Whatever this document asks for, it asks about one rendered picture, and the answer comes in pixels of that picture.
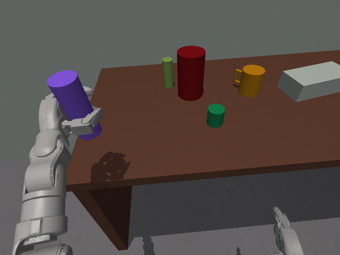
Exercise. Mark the left robot hand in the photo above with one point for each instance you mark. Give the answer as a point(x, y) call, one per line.
point(52, 117)

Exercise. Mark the left robot arm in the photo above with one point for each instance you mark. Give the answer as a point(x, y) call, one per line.
point(43, 200)

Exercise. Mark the right robot hand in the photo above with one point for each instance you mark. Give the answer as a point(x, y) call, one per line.
point(287, 240)

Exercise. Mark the desk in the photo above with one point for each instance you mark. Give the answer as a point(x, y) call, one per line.
point(150, 135)

